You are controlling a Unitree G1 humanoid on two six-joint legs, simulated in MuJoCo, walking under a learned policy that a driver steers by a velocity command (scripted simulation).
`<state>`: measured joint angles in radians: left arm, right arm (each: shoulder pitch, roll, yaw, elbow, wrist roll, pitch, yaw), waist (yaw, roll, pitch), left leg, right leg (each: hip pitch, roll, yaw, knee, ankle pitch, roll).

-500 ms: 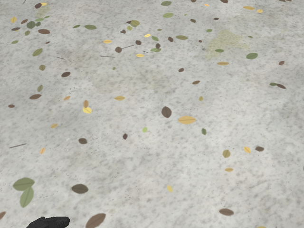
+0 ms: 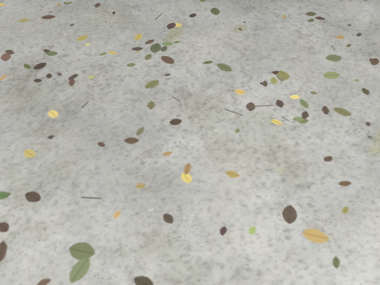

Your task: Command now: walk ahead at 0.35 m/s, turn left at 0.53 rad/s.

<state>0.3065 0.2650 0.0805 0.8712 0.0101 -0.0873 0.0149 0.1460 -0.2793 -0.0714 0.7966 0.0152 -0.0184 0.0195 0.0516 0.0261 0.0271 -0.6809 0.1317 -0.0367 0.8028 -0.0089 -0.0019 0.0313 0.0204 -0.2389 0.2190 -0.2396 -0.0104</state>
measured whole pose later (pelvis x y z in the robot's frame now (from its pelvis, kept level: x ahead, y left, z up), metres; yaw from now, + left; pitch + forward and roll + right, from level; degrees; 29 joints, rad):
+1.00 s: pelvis +0.31 +0.09 +0.00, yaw +29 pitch +2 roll +0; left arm 0.39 0.27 0.05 0.88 -0.02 -0.05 0.01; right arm 0.10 -0.26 -0.05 0.60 0.01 -0.04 0.03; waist 0.11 0.03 0.02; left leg -0.52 0.02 -0.02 0.58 -0.09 0.00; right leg -0.03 -0.04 -0.03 0.34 -0.35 0.03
